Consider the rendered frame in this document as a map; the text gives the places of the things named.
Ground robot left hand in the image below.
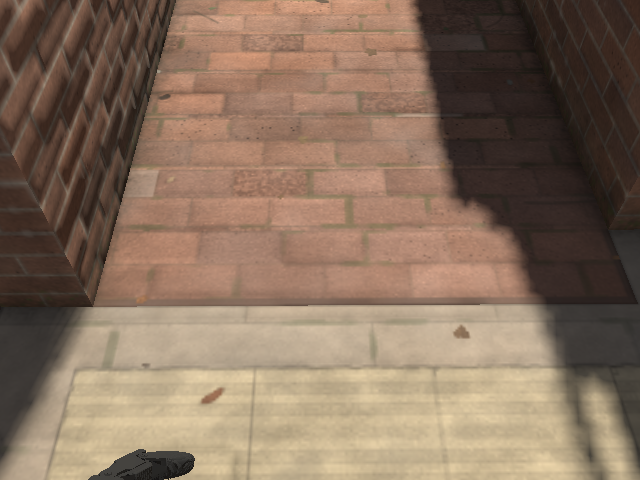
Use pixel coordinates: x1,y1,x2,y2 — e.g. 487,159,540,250
88,449,195,480

